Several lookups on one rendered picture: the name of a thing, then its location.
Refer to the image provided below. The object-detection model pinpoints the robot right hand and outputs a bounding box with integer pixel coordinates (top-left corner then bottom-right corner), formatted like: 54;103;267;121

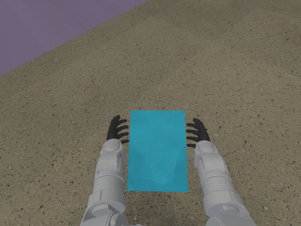
185;118;210;148

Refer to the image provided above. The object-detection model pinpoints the robot left hand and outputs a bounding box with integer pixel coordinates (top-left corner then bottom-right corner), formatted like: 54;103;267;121
106;115;130;144

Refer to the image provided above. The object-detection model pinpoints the right robot forearm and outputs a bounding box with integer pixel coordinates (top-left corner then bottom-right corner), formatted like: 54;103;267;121
194;140;256;224

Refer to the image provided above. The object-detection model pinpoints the carton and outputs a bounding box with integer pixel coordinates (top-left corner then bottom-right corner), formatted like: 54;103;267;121
127;110;189;192

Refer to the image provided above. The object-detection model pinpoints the robot right upper arm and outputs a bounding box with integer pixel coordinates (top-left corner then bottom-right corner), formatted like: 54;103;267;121
205;214;257;226

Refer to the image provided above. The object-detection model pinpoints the robot left upper arm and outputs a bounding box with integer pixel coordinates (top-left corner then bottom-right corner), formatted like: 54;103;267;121
81;212;130;226

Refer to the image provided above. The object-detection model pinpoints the left robot forearm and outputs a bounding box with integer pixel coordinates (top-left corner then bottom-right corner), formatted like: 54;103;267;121
80;138;127;226

